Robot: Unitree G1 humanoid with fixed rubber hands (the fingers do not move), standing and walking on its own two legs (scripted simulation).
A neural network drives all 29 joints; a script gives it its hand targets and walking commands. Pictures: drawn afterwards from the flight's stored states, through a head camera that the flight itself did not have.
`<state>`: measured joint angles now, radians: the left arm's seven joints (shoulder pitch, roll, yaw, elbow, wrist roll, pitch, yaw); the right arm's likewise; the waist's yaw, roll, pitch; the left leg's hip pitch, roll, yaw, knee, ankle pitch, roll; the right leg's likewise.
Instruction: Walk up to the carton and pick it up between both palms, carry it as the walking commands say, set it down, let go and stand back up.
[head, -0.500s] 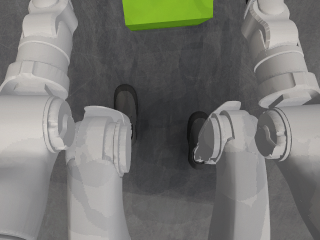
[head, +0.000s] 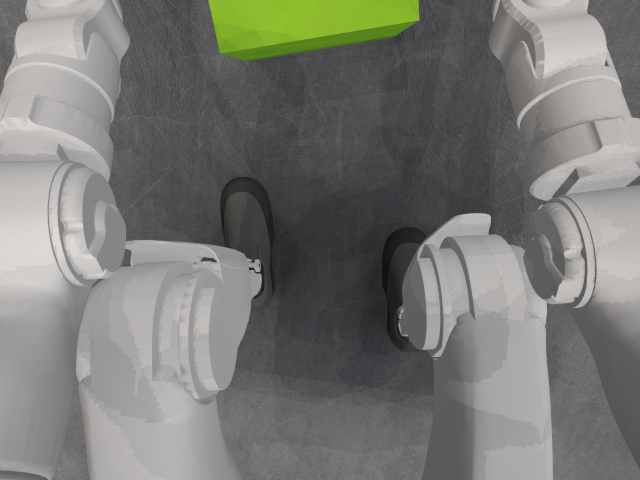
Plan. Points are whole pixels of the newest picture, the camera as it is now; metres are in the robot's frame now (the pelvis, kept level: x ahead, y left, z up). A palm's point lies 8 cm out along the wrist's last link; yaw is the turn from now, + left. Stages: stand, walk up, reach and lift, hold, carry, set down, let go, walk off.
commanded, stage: reach and lift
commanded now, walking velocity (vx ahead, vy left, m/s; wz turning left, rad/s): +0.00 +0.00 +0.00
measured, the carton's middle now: out of the picture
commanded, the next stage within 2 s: none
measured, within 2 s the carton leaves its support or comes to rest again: leaves its support in 1.48 s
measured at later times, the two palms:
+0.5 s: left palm out of the picture +0.53 +0.19 -0.22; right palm out of the picture +0.54 -0.10 -0.22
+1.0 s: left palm out of the picture +0.54 +0.19 -0.22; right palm out of the picture +0.54 -0.10 -0.22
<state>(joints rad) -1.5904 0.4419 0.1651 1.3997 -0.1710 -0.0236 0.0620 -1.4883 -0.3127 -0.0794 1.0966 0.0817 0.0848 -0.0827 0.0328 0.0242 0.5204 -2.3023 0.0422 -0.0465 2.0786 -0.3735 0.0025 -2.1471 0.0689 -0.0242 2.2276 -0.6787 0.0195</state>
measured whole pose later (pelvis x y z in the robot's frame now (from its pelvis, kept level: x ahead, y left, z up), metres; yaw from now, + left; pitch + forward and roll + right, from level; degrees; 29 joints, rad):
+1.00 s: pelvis +0.00 +0.00 +0.00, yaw -1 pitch +35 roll -2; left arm -1.64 0.37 0.19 1.38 -0.17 0.03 0.04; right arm -1.53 -0.27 -0.07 1.10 0.08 0.10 -0.01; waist 0.04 0.03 0.51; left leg -2.32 0.05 -0.05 2.09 -0.38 0.00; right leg -2.17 0.08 -0.02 2.23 -0.68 0.02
